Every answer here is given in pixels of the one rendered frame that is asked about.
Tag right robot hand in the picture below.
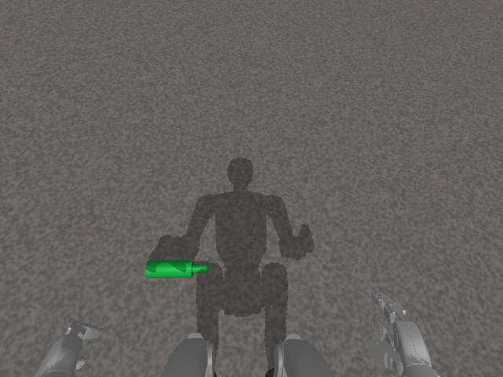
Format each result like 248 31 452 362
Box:
368 290 432 376

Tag bottle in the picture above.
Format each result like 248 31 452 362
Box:
145 260 207 278

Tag left robot hand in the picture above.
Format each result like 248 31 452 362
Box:
35 320 104 377

